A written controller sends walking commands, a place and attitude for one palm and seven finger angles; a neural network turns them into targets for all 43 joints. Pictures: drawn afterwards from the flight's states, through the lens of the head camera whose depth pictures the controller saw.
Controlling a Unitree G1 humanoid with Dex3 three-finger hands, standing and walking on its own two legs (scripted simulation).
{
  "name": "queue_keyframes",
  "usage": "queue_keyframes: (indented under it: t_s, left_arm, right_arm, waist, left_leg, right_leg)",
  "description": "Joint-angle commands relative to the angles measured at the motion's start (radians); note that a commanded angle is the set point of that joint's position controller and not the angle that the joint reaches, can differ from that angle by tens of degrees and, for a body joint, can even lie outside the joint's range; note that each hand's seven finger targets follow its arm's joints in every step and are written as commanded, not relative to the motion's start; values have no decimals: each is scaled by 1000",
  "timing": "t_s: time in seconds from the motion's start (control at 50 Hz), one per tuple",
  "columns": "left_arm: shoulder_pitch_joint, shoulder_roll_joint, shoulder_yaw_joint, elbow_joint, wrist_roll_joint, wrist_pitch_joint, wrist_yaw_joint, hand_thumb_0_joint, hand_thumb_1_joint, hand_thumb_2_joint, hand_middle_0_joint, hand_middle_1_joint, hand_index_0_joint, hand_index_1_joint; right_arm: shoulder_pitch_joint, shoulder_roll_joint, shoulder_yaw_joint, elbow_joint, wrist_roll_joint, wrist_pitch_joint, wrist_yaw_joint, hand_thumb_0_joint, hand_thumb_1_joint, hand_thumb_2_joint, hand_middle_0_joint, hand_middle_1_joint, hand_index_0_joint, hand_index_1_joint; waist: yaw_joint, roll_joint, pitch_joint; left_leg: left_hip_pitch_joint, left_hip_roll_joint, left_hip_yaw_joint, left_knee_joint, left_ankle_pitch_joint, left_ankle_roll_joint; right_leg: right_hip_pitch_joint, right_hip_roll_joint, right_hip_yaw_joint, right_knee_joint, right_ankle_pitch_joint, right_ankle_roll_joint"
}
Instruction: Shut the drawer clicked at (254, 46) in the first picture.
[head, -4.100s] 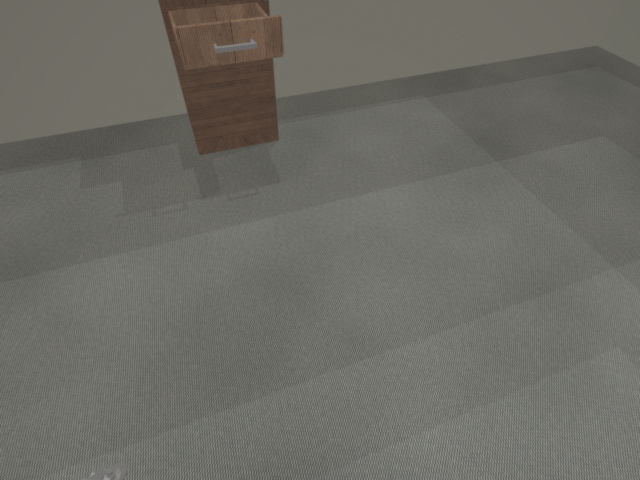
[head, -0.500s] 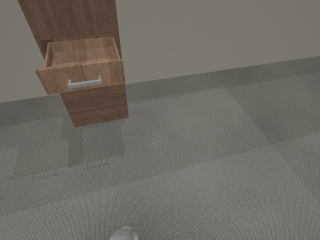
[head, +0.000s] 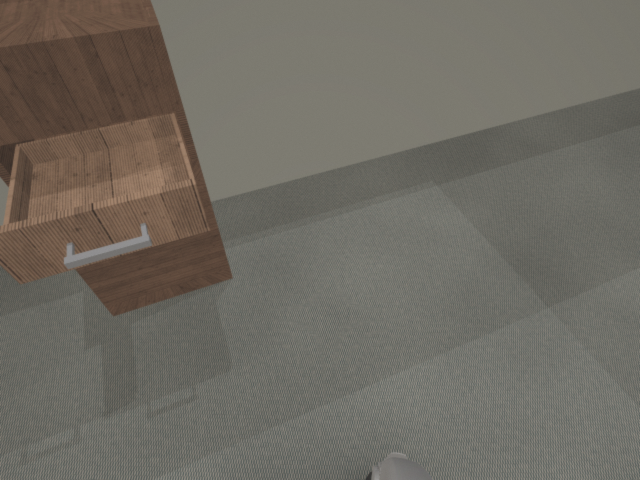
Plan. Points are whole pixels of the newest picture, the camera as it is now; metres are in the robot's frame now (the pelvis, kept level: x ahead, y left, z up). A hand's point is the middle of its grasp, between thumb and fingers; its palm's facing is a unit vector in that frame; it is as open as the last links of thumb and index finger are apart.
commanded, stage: turn to face it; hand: left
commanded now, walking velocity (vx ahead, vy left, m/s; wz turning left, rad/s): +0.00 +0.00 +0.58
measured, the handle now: (108, 244) +0.54 +0.44 -0.12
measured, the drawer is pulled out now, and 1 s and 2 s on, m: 0.28 0.28 0.28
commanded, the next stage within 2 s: take the last steps up to it in 0.72 s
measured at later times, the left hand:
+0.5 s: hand out of the picture +0.12 +0.21 -0.19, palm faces +0.29 -0.94 -0.19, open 7.3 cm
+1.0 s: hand out of the picture +0.06 +0.14 -0.15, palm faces +0.41 -0.88 -0.24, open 7.3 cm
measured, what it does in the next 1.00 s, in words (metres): walks ahead, turning left: right foot, then left foot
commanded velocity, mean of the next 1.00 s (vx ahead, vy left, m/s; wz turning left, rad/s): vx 0.06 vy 0.01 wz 0.32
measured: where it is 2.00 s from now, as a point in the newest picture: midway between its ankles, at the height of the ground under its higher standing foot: (278, 445)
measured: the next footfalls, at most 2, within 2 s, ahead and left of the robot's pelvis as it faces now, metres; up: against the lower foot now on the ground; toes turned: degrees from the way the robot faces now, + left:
right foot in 0.08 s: +0.18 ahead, -0.13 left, +0.00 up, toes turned -7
left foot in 0.44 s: +0.13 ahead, +0.12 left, +0.00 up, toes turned +20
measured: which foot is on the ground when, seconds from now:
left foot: down 0.00-0.08, up 0.10-0.42, down 0.44-0.86, up 0.88-1.00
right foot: up 0.00-0.06, down 0.08-0.44, up 0.46-0.82, down 0.84-1.00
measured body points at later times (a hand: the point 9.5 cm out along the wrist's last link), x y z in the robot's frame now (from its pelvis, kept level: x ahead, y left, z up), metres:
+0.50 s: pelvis +0.09 +0.00 -0.02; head +0.09 +0.03 +0.43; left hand +0.10 +0.26 -0.18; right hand +0.23 -0.23 -0.14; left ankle +0.10 +0.10 -0.74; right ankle +0.13 -0.13 -0.72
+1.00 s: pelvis +0.11 -0.03 +0.00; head +0.12 -0.06 +0.45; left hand +0.04 +0.19 -0.13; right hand +0.25 -0.24 -0.16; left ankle +0.05 +0.09 -0.67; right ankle +0.14 -0.13 -0.74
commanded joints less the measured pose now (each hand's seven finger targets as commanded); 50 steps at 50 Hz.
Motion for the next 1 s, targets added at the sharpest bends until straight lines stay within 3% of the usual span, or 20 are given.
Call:
queue_keyframes:
  t_s: [0.0, 0.02, 0.04, 0.06, 0.08, 0.18, 0.34, 0.38, 0.4, 0.42, 0.44, 0.5, 0.56, 0.7, 0.78, 0.8, 0.84, 0.86, 0.92, 0.98]
  left_arm:
    - [79, 43, -4, -34, 4, -46, 9, 0, 900, 900, -200, -300, -200, -300]
    - [182, 94, 6, -3, 6, -59, 16, 0, 900, 900, -200, -300, -200, -300]
    - [278, 186, 26, 23, 9, -72, 27, 0, 900, 900, -200, -300, -200, -300]
    - [344, 256, 37, 26, -4, -67, 25, 0, 900, 900, -200, -300, -200, -300]
    - [281, 239, 34, 6, -9, -64, 33, 0, 900, 900, -200, -300, -200, -300]
    - [12, 125, 10, -77, 0, -47, 56, 0, 900, 900, -200, -300, -200, -300]
    - [5, 171, 33, -112, 7, -5, 54, 0, 900, 900, -200, -300, -200, -300]
    - [13, 169, 32, -112, -2, 7, 49, 0, 900, 900, -200, -300, -200, -300]
    - [20, 143, 28, -123, -11, 17, 44, 0, 900, 900, -200, -300, -200, -300]
    - [28, 84, 17, -160, -18, 24, 37, 0, 900, 900, -200, -300, -200, -300]
    - [-27, 94, 13, -196, -12, 22, 33, 0, 900, 900, -200, -300, -200, -300]
    - [4, 115, 23, -141, -3, 21, 28, 0, 900, 900, -200, -300, -200, -300]
    - [59, 112, 14, -103, -8, 24, 30, 0, 900, 900, -200, -300, -200, -300]
    - [58, 94, -2, -103, -14, 21, 41, 0, 900, 900, -200, -300, -200, -300]
    - [156, 101, -5, -69, -15, 4, 47, 0, 900, 900, -200, -300, -200, -300]
    - [185, 119, -4, -60, -11, -6, 52, 0, 900, 900, -200, -300, -200, -300]
    - [180, 241, 10, -69, 1, -18, 52, 0, 900, 900, -200, -300, -200, -300]
    - [180, 233, 14, -72, -2, -24, 50, 0, 900, 900, -200, -300, -200, -300]
    - [132, 166, 6, -74, -1, -35, 45, 0, 900, 900, -200, -300, -200, -300]
    - [208, 136, 2, -50, -1, -56, 41, 0, 900, 900, -200, -300, -200, -300]
  right_arm:
    - [51, -138, -20, -2, -1, -5, -13, 0, -900, -900, 200, 300, 200, 300]
    - [43, -124, -18, 0, 8, -7, -10, 0, -900, -900, 200, 300, 200, 300]
    - [84, -84, -17, -12, 16, -9, -4, 0, -900, -900, 200, 300, 200, 300]
    - [105, -81, -20, -32, 21, -1, -9, 0, -900, -900, 200, 300, 200, 300]
    - [59, -79, -21, -47, 27, 17, -17, 0, -900, -900, 200, 300, 200, 300]
    - [10, -52, -27, -61, 6, 74, 8, 0, -900, -900, 200, 300, 200, 300]
    - [-87, -74, -30, -151, -2, 90, 24, 0, -900, -900, 200, 300, 200, 300]
    - [-65, -102, -33, -156, -4, 84, 25, 0, -900, -900, 200, 300, 200, 300]
    - [-41, -158, -43, -160, -7, 77, 25, 0, -900, -900, 200, 300, 200, 300]
    - [-24, -261, -61, -183, -15, 71, 19, 0, -900, -900, 200, 300, 200, 300]
    - [-26, -310, -70, -195, -21, 74, 11, 0, -900, -900, 200, 300, 200, 300]
    - [-161, -248, -49, -214, -11, 59, -10, 0, -900, -900, 200, 300, 200, 300]
    - [-180, -231, -42, -213, -3, 53, -11, 0, -900, -900, 200, 300, 200, 300]
    - [-170, -249, -51, -186, -4, 74, -5, 0, -900, -900, 200, 300, 200, 300]
    - [-215, -239, -51, -182, 7, 80, 3, 0, -900, -900, 200, 300, 200, 300]
    - [-217, -207, -46, -177, 14, 77, 6, 0, -900, -900, 200, 300, 200, 300]
    - [-234, -129, -30, -210, 16, 85, 17, 0, -900, -900, 200, 300, 200, 300]
    - [-257, -168, -41, -207, 1, 104, 18, 0, -900, -900, 200, 300, 200, 300]
    - [-200, -165, -51, -151, -7, 96, 37, 0, -900, -900, 200, 300, 200, 300]
    - [-205, -139, -50, -142, -8, 83, 45, 0, -900, -900, 200, 300, 200, 300]
  waist:
    - [57, 77, 6]
    - [101, 32, -68]
    - [119, -147, -196]
    - [118, -193, -258]
    - [115, -193, -259]
    - [3, -114, -95]
    - [21, -147, -45]
    - [4, -66, -61]
    - [-14, 88, -46]
    - [-21, 366, -26]
    - [-39, 299, -25]
    - [18, 211, -68]
    - [27, 144, -102]
    - [2, 153, -95]
    - [44, 135, -103]
    - [60, 61, -105]
    - [63, -248, -53]
    - [84, -296, -11]
    - [37, -125, 52]
    - [63, -106, 27]
  left_leg:
    - [-129, 222, -132, 119, 633, 94]
    - [-208, 176, -119, 260, 533, 58]
    - [-398, 68, -59, 508, 197, 11]
    - [-456, -14, -99, 769, -305, -6]
    - [-460, 22, -193, 886, -324, -7]
    - [-450, 96, -207, 829, -132, -44]
    - [-358, 63, -101, 447, -75, -47]
    - [-245, 49, -89, 257, 37, -43]
    - [-196, 107, -197, 111, 85, -19]
    - [-195, 328, -534, -55, 198, 89]
    - [-261, 420, -653, -107, 219, 193]
    - [-209, 300, -479, -65, 277, 158]
    - [-143, 239, -353, -34, 452, 146]
    - [-115, 251, -380, -3, 513, 169]
    - [-216, 192, -378, 62, 417, 116]
    - [-272, 147, -342, 130, 309, 69]
    - [-452, -32, -203, 392, -197, -30]
    - [-477, -2, -263, 530, -217, -23]
    - [-563, 30, -245, 728, -33, -26]
    - [-585, 47, -210, 708, 29, -43]
  right_leg:
    - [281, 70, -61, -181, 80, -10]
    - [465, 20, -14, -211, 236, -15]
    - [697, -206, 206, -191, 543, -86]
    - [722, -379, 329, -258, 828, -196]
    - [618, -393, 334, -307, 772, -230]
    - [268, -281, 42, -401, 320, -133]
    - [217, -263, -41, -374, -16, -101]
    - [194, -225, -83, -261, -72, -56]
    - [118, -164, -112, -131, -157, -10]
    - [-20, -28, -143, 68, -372, 65]
    - [-19, 8, -38, 244, -459, 57]
    - [-59, -1, 70, 417, -290, 56]
    - [-1, 14, 59, 351, -233, 67]
    - [123, 49, 39, 66, -288, 64]
    - [312, 70, 20, -216, -95, 54]
    - [392, 27, 62, -353, -3, 47]
    - [365, -302, 389, -519, -80, -105]
    - [265, -305, 433, -571, -250, -130]
    - [303, -213, 277, -560, -292, -102]
    - [385, -194, 198, -546, -199, -92]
